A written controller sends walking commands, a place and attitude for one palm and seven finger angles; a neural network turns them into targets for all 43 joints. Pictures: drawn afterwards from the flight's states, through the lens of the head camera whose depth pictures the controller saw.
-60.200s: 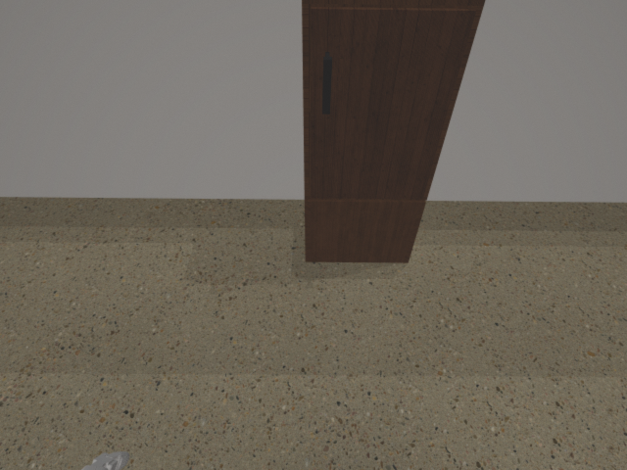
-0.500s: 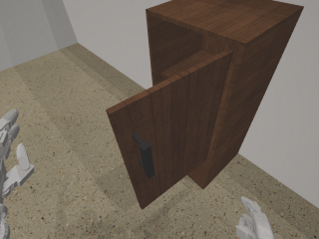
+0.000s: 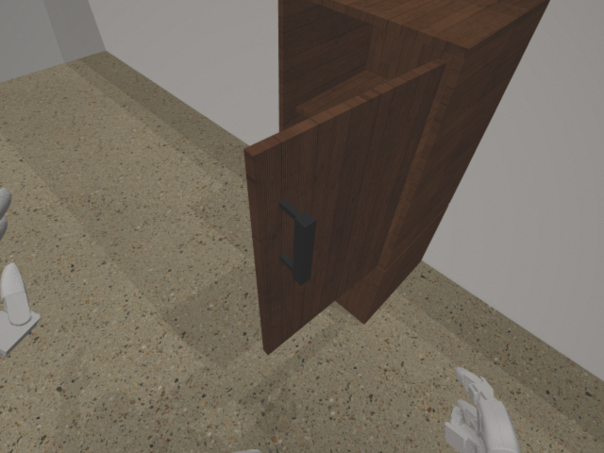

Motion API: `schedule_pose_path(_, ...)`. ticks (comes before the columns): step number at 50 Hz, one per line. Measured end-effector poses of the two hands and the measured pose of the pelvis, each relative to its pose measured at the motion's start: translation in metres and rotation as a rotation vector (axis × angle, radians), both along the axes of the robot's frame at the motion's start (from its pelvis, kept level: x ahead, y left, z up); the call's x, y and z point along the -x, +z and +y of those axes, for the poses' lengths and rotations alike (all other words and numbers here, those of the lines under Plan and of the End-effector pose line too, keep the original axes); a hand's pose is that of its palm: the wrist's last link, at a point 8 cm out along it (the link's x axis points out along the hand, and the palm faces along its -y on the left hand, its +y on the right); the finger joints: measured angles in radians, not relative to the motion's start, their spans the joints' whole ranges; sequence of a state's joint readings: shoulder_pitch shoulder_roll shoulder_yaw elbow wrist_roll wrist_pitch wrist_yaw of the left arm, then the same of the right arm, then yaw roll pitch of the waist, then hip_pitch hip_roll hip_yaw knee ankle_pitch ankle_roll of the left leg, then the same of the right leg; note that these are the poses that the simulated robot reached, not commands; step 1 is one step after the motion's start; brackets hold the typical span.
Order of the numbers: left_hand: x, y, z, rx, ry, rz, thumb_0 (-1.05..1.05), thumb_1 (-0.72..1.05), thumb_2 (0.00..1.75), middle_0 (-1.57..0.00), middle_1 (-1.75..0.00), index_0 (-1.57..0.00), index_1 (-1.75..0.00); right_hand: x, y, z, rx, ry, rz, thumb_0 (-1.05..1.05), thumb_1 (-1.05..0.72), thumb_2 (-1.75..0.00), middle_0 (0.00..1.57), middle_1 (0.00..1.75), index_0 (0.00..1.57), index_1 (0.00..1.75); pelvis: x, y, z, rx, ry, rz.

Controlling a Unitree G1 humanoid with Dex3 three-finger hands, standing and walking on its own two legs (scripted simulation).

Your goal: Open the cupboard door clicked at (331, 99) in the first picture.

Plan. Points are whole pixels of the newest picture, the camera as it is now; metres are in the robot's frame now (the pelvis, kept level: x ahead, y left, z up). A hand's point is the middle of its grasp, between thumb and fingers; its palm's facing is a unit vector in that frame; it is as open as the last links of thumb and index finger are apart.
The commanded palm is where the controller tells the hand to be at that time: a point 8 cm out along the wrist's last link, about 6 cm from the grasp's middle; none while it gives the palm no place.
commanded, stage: step back with the hand held close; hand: left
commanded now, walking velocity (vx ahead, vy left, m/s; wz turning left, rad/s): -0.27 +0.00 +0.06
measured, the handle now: (294, 243) +0.40 +0.04 +0.04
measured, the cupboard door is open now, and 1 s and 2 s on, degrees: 85 85 85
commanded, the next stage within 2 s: stop stepping back and stand still in 0.44 s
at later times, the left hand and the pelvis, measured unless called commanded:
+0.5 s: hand out of the picture +0.07 +0.29 +0.18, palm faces +0.42 -0.80 -0.43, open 7.4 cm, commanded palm -0.01 +0.32 +0.19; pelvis -0.15 +0.02 +0.00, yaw -1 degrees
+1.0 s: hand out of the picture -0.04 +0.26 +0.17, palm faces +0.38 -0.82 -0.43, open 7.4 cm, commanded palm -0.12 +0.31 +0.19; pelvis -0.28 +0.02 +0.00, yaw -2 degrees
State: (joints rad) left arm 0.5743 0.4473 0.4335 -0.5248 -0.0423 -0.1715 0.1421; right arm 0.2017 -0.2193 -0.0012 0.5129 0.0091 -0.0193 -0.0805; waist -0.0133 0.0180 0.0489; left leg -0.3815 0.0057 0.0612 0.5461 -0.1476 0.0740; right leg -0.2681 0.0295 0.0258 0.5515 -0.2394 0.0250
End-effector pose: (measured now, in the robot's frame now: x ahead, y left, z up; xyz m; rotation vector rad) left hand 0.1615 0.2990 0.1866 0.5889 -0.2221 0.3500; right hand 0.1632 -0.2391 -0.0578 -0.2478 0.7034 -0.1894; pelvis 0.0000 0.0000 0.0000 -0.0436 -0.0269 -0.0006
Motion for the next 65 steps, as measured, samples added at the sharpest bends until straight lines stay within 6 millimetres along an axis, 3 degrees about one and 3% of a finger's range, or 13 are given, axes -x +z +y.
schedule_pose_path(5, 0.045, 0.003, 0.012, -0.008, 0.094, -0.048, 0.01, 0.89, 0.90, -0.21, -0.30, -0.22, -0.30, 0.023, -0.017, 0.018, -0.023, 0.077, 0.034, 0.01, -0.90, -0.90, 0.20, 0.30, 0.20, 0.30, 0.025, -0.005, 0.001, 0.005, 0.069, 0.027)
schedule_pose_path(11, 0.092, 0.003, 0.008, 0.033, 0.120, -0.053, 0.01, 0.89, 0.90, -0.21, -0.30, -0.21, -0.30, 0.048, -0.032, 0.035, -0.058, 0.146, 0.077, 0.01, -0.90, -0.90, 0.20, 0.30, 0.20, 0.30, 0.063, -0.004, 0.004, 0.010, 0.068, 0.030)
schedule_pose_path(15, 0.106, 0.007, 0.012, 0.037, 0.073, -0.085, 0.01, 0.89, 0.90, -0.21, -0.30, -0.21, -0.30, 0.066, -0.024, 0.039, -0.043, 0.113, 0.067, 0.01, -0.90, -0.90, 0.20, 0.30, 0.20, 0.30, 0.072, -0.002, 0.012, 0.003, 0.048, 0.022)
schedule_pose_path(21, 0.112, 0.012, 0.028, 0.036, 0.024, -0.127, 0.01, 0.89, 0.90, -0.21, -0.30, -0.21, -0.30, 0.096, -0.001, 0.040, -0.010, 0.091, -0.034, 0.01, -0.90, -0.90, 0.20, 0.30, 0.20, 0.30, 0.121, 0.001, 0.020, 0.007, 0.012, -0.006)
schedule_pose_path(27, 0.154, 0.006, 0.018, 0.055, -0.029, -0.076, 0.01, 0.89, 0.90, -0.21, -0.30, -0.21, -0.30, 0.149, 0.012, 0.031, -0.015, 0.051, -0.074, 0.01, -0.90, -0.90, 0.20, 0.30, 0.20, 0.30, 0.168, 0.002, 0.018, 0.031, -0.016, 0.030)
schedule_pose_path(33, 0.221, 0.004, -0.003, 0.012, -0.068, -0.077, 0.01, 0.89, 0.90, -0.21, -0.30, -0.21, -0.30, 0.210, -0.011, 0.017, -0.003, 0.071, -0.025, 0.01, -0.90, -0.90, 0.20, 0.30, 0.20, 0.30, 0.227, -0.012, 0.010, -0.015, -0.025, 0.069)
schedule_pose_path(38, 0.258, 0.019, 0.006, 0.005, -0.040, -0.123, 0.01, 0.88, 0.90, -0.21, -0.30, -0.22, -0.30, 0.275, -0.020, 0.014, 0.000, 0.009, 0.128, 0.01, -0.90, -0.90, 0.20, 0.30, 0.20, 0.30, 0.237, -0.001, 0.013, -0.030, -0.031, 0.053)
schedule_pose_path(45, 0.245, 0.002, 0.033, 0.091, 0.075, -0.160, 0.01, 0.89, 0.90, -0.21, -0.30, -0.21, -0.30, 0.321, -0.033, 0.016, 0.008, -0.061, 0.112, 0.01, -0.90, -0.90, 0.20, 0.30, 0.20, 0.30, 0.259, -0.005, 0.025, -0.053, -0.026, 0.016)
schedule_pose_path(48, 0.238, 0.000, 0.020, 0.081, 0.022, -0.097, 0.01, 0.89, 0.90, -0.20, -0.30, -0.21, -0.30, 0.335, -0.029, 0.022, -0.035, -0.070, 0.092, 0.01, -0.90, -0.90, 0.20, 0.30, 0.20, 0.30, 0.271, 0.001, 0.020, -0.056, -0.026, 0.000)
schedule_pose_path(52, 0.249, 0.006, -0.014, 0.029, -0.094, -0.040, 0.01, 0.89, 0.90, -0.20, -0.30, -0.21, -0.30, 0.346, -0.023, 0.022, -0.082, -0.088, 0.066, 0.01, -0.90, -0.90, 0.20, 0.30, 0.20, 0.30, 0.277, 0.006, 0.010, -0.059, -0.052, 0.000)
schedule_pose_path(57, 0.269, 0.021, -0.037, -0.111, -0.108, -0.022, 0.01, 0.89, 0.90, -0.21, -0.30, -0.21, -0.30, 0.342, -0.036, 0.004, -0.103, -0.083, 0.063, 0.01, -0.90, -0.90, 0.20, 0.30, 0.20, 0.30, 0.275, 0.000, -0.009, -0.065, -0.057, 0.014)
schedule_pose_path(60, 0.274, 0.023, -0.035, -0.111, -0.035, -0.032, 0.01, 0.88, 0.90, -0.21, -0.30, -0.22, -0.30, 0.335, -0.046, -0.013, -0.095, -0.061, 0.105, 0.01, -0.90, -0.90, 0.20, 0.30, 0.20, 0.30, 0.275, 0.000, -0.018, -0.066, -0.055, 0.008)
schedule_pose_path(65, 0.268, 0.010, -0.030, -0.001, 0.087, -0.011, 0.01, 0.89, 0.90, -0.21, -0.30, -0.22, -0.30, 0.319, -0.038, -0.040, -0.083, -0.071, 0.088, 0.01, -0.90, -0.90, 0.20, 0.30, 0.20, 0.30, 0.269, 0.011, -0.026, -0.096, -0.063, -0.002)
